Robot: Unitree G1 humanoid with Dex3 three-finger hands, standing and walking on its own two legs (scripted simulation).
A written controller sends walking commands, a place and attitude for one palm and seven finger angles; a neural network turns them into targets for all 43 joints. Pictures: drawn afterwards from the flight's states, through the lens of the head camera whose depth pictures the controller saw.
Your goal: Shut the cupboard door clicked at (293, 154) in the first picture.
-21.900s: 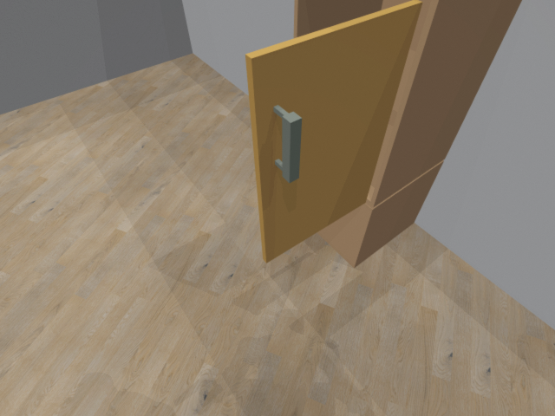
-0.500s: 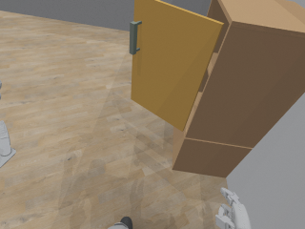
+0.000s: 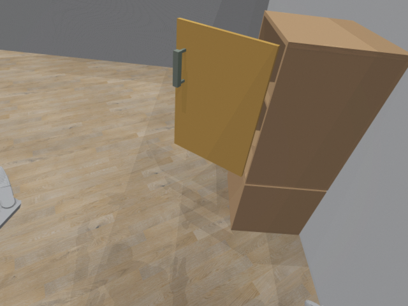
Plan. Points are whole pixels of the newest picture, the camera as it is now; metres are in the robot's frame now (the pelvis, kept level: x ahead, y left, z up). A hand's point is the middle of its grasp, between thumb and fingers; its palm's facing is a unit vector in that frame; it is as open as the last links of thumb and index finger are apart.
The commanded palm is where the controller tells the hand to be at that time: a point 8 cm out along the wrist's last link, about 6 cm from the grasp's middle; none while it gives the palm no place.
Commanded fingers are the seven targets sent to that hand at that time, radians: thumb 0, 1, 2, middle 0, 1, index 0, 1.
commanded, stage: stop stepping back and stand still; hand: left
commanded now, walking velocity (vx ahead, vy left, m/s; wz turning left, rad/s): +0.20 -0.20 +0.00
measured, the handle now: (180, 67) +0.96 +0.16 +0.08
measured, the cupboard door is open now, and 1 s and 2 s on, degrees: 59 59 59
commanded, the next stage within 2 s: let the arm hang, fingers relaxed in 0.88 s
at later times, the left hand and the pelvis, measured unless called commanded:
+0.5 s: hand (9, 216) +0.18 +0.30 +0.16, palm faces +0.56 -0.72 -0.41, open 7.4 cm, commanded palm +0.13 +0.32 +0.18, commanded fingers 0.00 0.90 0.90 -0.20 -0.30 -0.20 -0.30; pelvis +0.01 +0.01 -0.01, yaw +4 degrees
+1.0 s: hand (28, 204) +0.22 +0.30 +0.15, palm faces +0.42 -0.76 -0.50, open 7.4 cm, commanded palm none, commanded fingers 0.00 0.90 0.90 -0.20 -0.30 -0.20 -0.30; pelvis +0.03 +0.02 +0.00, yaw +4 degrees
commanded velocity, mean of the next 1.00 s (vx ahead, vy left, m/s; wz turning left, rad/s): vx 0.01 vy -0.03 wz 0.00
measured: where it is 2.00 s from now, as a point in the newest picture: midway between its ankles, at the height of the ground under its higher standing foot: outside the picture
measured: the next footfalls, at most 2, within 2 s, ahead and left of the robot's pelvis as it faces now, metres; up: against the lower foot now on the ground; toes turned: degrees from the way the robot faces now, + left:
left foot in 0.06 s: +0.09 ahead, +0.14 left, +0.00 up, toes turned +8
right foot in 0.32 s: +0.03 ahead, -0.08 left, +0.00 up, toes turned -1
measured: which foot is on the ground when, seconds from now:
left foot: up 0.00-0.04, down 0.06-1.00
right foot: down 0.00-0.06, up 0.08-0.30, down 0.32-1.00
